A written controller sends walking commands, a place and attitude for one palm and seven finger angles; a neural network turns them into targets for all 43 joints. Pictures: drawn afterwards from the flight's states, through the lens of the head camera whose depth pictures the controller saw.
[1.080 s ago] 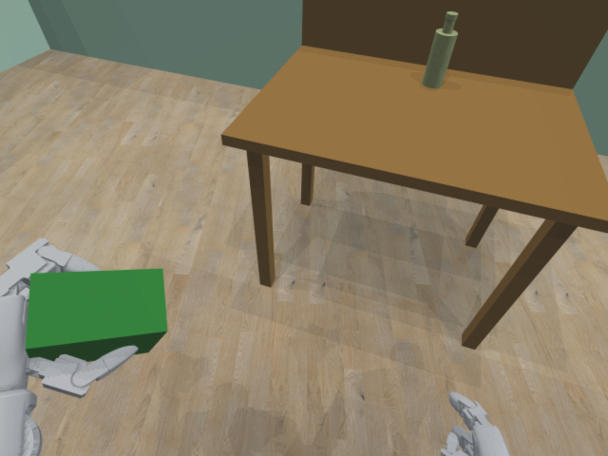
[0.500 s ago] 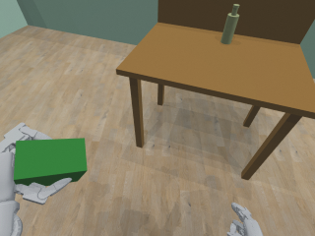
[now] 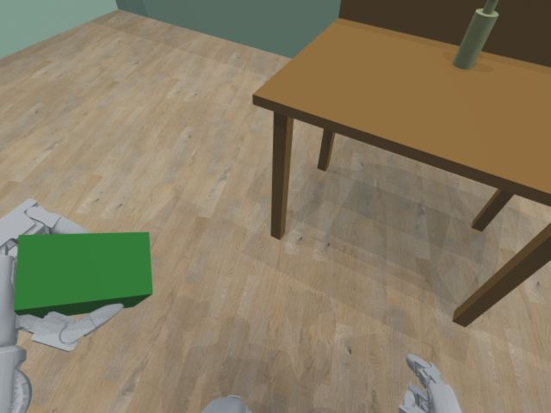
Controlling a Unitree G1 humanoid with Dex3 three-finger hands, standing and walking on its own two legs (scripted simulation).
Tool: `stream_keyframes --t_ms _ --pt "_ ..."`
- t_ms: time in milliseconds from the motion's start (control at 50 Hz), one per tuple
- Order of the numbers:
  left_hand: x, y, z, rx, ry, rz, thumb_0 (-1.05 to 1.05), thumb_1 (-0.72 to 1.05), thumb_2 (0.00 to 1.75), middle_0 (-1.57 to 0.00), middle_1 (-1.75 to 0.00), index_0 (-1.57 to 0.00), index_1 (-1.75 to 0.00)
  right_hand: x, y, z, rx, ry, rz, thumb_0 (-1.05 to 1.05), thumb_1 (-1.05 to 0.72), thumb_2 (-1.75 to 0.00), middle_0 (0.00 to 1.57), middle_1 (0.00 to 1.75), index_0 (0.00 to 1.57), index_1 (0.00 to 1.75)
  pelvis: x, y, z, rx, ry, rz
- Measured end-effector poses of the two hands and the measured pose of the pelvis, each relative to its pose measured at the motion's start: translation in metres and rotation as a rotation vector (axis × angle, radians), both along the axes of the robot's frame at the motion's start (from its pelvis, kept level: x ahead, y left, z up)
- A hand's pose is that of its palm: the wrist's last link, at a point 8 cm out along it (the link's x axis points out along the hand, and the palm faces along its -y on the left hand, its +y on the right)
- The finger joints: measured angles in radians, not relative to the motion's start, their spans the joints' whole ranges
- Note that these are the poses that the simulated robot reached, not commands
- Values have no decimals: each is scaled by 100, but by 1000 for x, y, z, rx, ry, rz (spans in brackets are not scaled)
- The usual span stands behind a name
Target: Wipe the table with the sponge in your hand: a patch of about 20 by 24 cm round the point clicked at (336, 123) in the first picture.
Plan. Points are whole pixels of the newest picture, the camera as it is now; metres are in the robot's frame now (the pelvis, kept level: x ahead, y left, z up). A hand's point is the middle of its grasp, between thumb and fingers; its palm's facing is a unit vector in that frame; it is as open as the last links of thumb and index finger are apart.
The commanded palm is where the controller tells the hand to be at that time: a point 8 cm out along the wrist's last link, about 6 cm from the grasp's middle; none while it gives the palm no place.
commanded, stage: walk around to get in front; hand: left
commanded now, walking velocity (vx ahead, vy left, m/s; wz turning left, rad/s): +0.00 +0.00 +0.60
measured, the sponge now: (103, 275) +0.23 +0.20 +0.15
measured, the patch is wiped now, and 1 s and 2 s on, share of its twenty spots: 0.00 0.00 0.00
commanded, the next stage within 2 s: none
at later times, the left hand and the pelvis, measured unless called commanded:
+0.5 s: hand out of the picture +0.09 +0.27 +0.18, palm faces +0.62 -0.64 -0.45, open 10.2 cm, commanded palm +0.03 +0.28 +0.19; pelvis -0.03 -0.03 +0.01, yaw +18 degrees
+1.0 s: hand out of the picture -0.06 +0.26 +0.18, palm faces +0.79 -0.44 -0.43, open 10.1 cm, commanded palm -0.13 +0.26 +0.19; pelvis -0.09 -0.06 +0.01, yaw +38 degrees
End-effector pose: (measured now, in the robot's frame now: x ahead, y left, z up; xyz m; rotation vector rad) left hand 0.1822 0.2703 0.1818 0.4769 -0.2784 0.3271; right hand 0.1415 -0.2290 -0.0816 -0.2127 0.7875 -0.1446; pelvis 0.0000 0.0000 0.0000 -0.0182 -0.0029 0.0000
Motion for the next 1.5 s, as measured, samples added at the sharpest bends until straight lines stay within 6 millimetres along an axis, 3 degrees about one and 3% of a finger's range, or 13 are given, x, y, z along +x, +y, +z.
stream_keyframes --t_ms 140,240,340,440,560,760,880,960,1080,1180,1280,1400,1500 --pt "-34 34 -3 3 -38 85 -1 -50 97 -74 -131 -76 -132 18 12 10 -88 -22 83 1 -90 -90 20 30 20 30 -5 13 -6 17 -6 103" --pt "-63 49 7 31 -41 149 -1 -50 97 -74 -131 -76 -132 27 38 19 -43 -50 168 1 -90 -90 20 30 20 30 -15 12 3 -7 -8 169" --pt "-99 42 22 21 -43 202 -1 -50 97 -74 -132 -76 -132 31 59 25 22 -58 266 1 -90 -90 20 30 20 30 -22 3 12 -35 3 233" --pt "-130 32 16 8 26 307 -1 -50 98 -74 -132 -76 -132 37 64 17 63 -59 346 1 -90 -90 20 30 20 30 -29 -15 12 -21 11 287" --pt "-157 8 10 -8 75 420 -1 -50 98 -74 -132 -76 -132 45 49 1 76 -18 429 1 -90 -90 20 30 21 30 -41 -41 9 21 10 355" --pt "-208 1 15 4 76 545 -1 -50 98 -74 -132 -76 -133 49 25 15 -45 -7 474 1 -90 -90 20 30 20 30 -53 -53 18 66 24 500" --pt "-253 7 15 30 -27 586 -1 -50 98 -74 -132 -76 -133 51 44 16 -93 -58 543 1 -90 -90 20 30 20 30 -75 -46 1 46 29 567" --pt "-279 8 13 49 -15 609 -1 -50 98 -74 -132 -76 -133 36 70 16 -22 -54 603 1 -90 -90 20 30 20 30 -87 -53 4 36 2 626" --pt "-322 -19 24 48 5 685 -1 -50 98 -74 -132 -76 -133 11 99 17 83 -25 738 1 -90 -90 20 30 20 30 -93 -70 12 -8 -13 704" --pt "-347 -47 24 45 30 793 -1 -50 98 -74 -132 -76 -133 9 104 4 128 -7 833 1 -90 -90 20 30 21 30 -93 -92 9 -4 -10 760" --pt "-359 -75 15 13 52 888 -1 -50 98 -74 -132 -76 -133 22 93 -11 113 19 903 1 -90 -90 20 30 21 30 -96 -119 4 25 -11 816" --pt "-377 -98 16 -15 70 922 -1 -50 98 -74 -132 -76 -133 37 68 6 17 4 894 1 -90 -90 20 30 20 30 -98 -131 16 66 6 900" --pt "-408 -107 22 26 29 981 -1 -50 98 -74 -132 -76 -133 46 62 20 -68 -49 928 1 -90 -90 20 30 20 30 -106 -137 15 52 33 961"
